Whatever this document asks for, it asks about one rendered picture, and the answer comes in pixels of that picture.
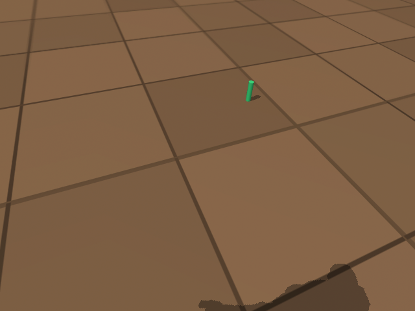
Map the can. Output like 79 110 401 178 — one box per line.
246 80 254 102

